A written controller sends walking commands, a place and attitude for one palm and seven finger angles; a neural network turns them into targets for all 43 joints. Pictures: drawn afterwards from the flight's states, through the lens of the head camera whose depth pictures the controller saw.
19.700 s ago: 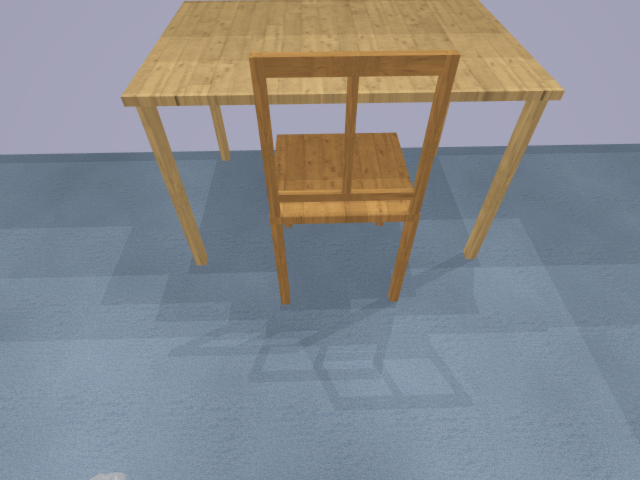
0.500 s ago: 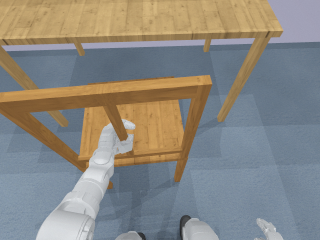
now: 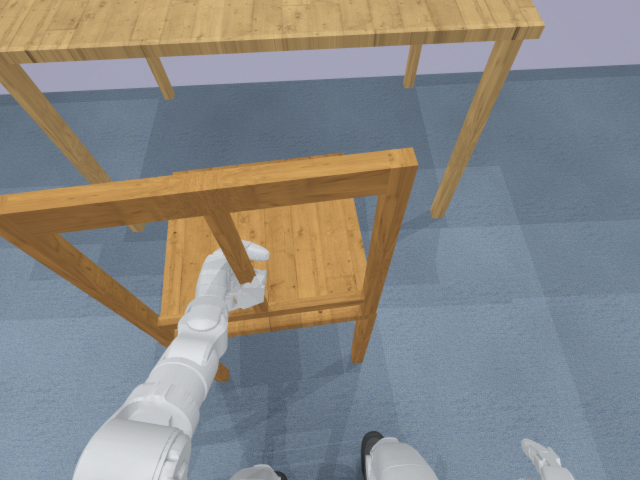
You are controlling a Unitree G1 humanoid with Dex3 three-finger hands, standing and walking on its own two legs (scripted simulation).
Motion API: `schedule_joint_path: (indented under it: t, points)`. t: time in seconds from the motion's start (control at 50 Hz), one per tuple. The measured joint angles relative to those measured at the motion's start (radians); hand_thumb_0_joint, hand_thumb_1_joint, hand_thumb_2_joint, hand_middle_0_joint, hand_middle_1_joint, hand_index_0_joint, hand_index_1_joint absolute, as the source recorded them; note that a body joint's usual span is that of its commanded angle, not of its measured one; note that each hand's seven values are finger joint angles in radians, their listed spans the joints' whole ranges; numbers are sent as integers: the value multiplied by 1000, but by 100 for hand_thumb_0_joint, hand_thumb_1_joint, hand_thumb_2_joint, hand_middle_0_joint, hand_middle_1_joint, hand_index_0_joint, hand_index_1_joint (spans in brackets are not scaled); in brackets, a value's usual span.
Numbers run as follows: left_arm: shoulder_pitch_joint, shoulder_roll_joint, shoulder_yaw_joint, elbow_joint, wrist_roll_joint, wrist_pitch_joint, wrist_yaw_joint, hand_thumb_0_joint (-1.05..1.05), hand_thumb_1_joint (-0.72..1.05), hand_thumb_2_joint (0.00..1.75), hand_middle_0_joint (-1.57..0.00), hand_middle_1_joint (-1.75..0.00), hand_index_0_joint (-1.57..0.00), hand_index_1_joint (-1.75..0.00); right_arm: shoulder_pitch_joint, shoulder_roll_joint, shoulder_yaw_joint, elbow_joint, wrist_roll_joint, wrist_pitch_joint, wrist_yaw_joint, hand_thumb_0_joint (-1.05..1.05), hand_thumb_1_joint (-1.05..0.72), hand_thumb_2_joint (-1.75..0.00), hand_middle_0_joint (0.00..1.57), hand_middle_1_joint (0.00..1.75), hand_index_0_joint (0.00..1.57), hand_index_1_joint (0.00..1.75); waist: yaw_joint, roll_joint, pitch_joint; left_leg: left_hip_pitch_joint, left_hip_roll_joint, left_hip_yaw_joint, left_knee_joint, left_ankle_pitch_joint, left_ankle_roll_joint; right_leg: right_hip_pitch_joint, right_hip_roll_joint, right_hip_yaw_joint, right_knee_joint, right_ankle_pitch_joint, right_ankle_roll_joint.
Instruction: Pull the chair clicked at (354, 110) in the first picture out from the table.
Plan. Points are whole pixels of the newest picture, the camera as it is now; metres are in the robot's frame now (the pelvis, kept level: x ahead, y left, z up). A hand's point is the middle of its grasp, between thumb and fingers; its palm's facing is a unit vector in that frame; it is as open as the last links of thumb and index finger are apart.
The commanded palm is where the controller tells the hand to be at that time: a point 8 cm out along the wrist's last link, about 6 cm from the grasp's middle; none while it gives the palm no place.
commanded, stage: step backward, pulling the chair out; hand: left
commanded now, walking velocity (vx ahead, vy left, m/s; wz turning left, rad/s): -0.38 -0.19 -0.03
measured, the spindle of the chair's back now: (243, 269) +0.40 +0.10 -0.06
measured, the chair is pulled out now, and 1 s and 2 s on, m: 0.33 0.55 0.61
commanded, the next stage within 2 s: stop walking, hand still on the chair in 0.80 s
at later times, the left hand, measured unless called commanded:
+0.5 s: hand (255, 370) +0.25 +0.08 -0.06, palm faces -0.08 -0.98 -0.17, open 5.4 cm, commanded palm +0.24 +0.13 -0.07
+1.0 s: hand (251, 468) +0.14 +0.08 -0.06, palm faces -0.09 -0.98 -0.16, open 5.4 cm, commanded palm +0.13 +0.13 -0.04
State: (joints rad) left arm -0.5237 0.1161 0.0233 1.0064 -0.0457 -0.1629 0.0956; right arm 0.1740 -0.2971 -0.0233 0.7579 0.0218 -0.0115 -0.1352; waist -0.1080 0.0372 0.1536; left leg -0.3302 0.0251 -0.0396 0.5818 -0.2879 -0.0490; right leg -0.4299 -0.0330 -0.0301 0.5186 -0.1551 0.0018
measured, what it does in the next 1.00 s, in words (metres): walks backwards: right foot, then left foot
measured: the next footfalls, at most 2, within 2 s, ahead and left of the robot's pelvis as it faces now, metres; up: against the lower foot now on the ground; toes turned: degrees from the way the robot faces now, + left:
right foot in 0.24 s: -0.01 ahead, -0.12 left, +0.00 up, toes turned -3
left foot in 0.54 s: -0.12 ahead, +0.16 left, +0.00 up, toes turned +1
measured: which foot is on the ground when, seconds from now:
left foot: down 0.00-0.28, up 0.30-0.52, down 0.54-0.80, up 0.82-1.00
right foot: down 0.00-0.06, up 0.08-0.22, down 0.24-0.60, up 0.62-0.74, down 0.76-1.00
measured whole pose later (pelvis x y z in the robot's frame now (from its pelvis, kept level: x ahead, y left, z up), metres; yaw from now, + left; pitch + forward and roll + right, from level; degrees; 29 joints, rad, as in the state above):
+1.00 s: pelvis -0.22 +0.00 +0.00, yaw -1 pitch +1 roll +1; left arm -0.49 0.11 0.01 0.96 -0.05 -0.13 0.09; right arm 0.19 -0.26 0.00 0.72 0.03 -0.01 -0.12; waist -0.10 0.04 0.17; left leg -0.28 0.03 -0.01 0.58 -0.33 -0.03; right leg -0.40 -0.03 -0.05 0.56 -0.18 -0.02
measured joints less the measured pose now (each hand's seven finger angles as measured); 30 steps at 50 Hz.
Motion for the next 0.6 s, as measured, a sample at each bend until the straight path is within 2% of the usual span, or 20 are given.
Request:
schedule_joint_path:
  t: [0.02, 0.08, 0.14, 0.16, 0.2, 0.24, 0.28, 0.3, 0.36, 0.4, 0.48, 0.52, 0.54, 0.56, 0.6]
  points:
    - [-3, -2, -17, -12, 0, 9, 1, 4, 67, 75, -26, -117, -49, -145, 0, -8, -7, -6, 1, 6, -4, 1, -91, -90, 20, 30, 20, 30, -1, 3, 0, 22, 6, 3, -50, 8, 8, -11, -2, -6, 8, 3, 7]
    - [-6, 16, -50, -43, -2, 21, -1, 3, 68, 74, -23, -117, -49, -145, -5, 13, -18, -34, -5, 28, 1, 1, -91, -90, 20, 30, 20, 30, 25, -55, 22, 28, -17, 39, -71, 25, 18, -29, -23, 19, 34, 27, 14]
    - [16, 21, -50, -51, 2, 16, -8, 3, 69, 74, -23, -117, -49, -145, 11, 44, -17, -58, -25, 23, 23, 1, -91, -90, 20, 30, 20, 30, 35, -49, 13, 11, 1, 40, -69, 45, 17, -26, 7, 21, 158, -163, 2]
    - [24, 21, -45, -46, 0, 6, -9, 3, 69, 75, -23, -117, -49, -145, 17, 56, -15, -58, -28, 18, 33, 1, -91, -90, 20, 30, 20, 30, 39, -41, 12, 8, 11, 38, -68, 49, 15, -4, 19, 18, 163, -187, -2]
    - [31, 24, -38, -29, 1, -13, -15, 3, 68, 75, -24, -117, -49, -145, 27, 81, -6, -52, -28, 8, 52, 1, -91, -90, 20, 30, 20, 30, 51, -30, 10, 1, 28, 36, -62, 55, 5, 60, 34, 16, 110, -175, -6]
    - [33, 30, -26, -11, 5, -35, -21, 3, 67, 76, -26, -116, -49, -145, 30, 100, 7, -38, -27, 2, 65, 1, -91, -90, 20, 30, 20, 30, 64, -14, 10, -17, 47, 35, -36, 52, -9, 118, 46, 14, 27, -98, -13]
    - [23, 29, -2, 14, -5, -55, -22, 3, 66, 77, -27, -115, -49, -145, 11, 106, 16, -20, -19, 3, 68, 1, -91, -90, 20, 30, 20, 30, 55, 30, 36, -43, 81, 19, 1, 72, -9, 132, 81, -3, -10, -73, -31]
    - [20, 30, 9, 22, -7, -63, -23, 3, 66, 77, -27, -114, -49, -145, 4, 109, 18, -11, -10, 3, 65, 1, -91, -90, 20, 30, 20, 30, 50, 34, 42, -65, 75, 10, 53, 30, -7, 126, 84, -5, -14, -69, -37]
    - [10, 26, 30, 38, -6, -63, -23, 4, 66, 77, -28, -112, -49, -145, -8, 103, 20, 10, -1, -8, 49, 1, -91, -90, 21, 30, 20, 30, 45, 9, 35, -132, -1, -21, 259, -155, -6, 84, 53, 13, -5, -54, -43]
    - [4, 17, 39, 40, -3, -55, -17, 4, 66, 77, -27, -112, -49, -145, -15, 85, 21, 18, -4, -15, 37, 1, -91, -90, 21, 30, 20, 30, 35, -6, 32, -135, -33, -19, 302, -202, -10, 64, 27, 19, -8, -37, -38]
    - [-6, -2, 22, 26, 2, -25, -3, 4, 66, 76, -26, -112, -49, -145, -19, 40, 16, 10, -1, -7, 17, 1, -91, -90, 21, 30, 20, 30, 13, -22, 20, -62, -38, 2, 172, -181, -15, 29, -13, 14, -18, -3, -20]
    - [-6, -9, -3, 8, 3, -8, 2, 4, 67, 75, -25, -114, -49, -145, -16, 16, 10, -2, 1, 2, 7, 1, -91, -90, 20, 30, 20, 30, 8, -20, 9, 2, -18, 17, 40, -87, -11, 8, -20, 6, -15, 11, -9]
    - [-5, -12, -20, -4, 3, 0, 3, 4, 67, 75, -25, -115, -49, -145, -10, 4, 5, -11, 2, 7, 3, 1, -91, -90, 20, 30, 20, 30, 6, -11, 2, 40, 4, 26, -37, 19, -3, -5, -16, -2, -7, 14, -3]
    - [-5, -13, -38, -17, 5, 6, 4, 4, 67, 75, -24, -116, -49, -145, -8, -4, -3, -18, 1, 13, 1, 1, -91, -90, 20, 30, 20, 30, 5, -6, -2, 63, 14, 31, -90, 25, 1, -18, -14, -8, 5, 16, 3]
    - [-6, 2, -67, -41, 9, 11, 2, 3, 68, 75, -22, -116, -49, -145, -11, 12, -18, -31, 0, 30, 6, 1, -91, -90, 20, 30, 20, 30, 24, -49, 16, 70, -4, 57, -98, 13, 6, -27, -30, 13, 21, 34, 9]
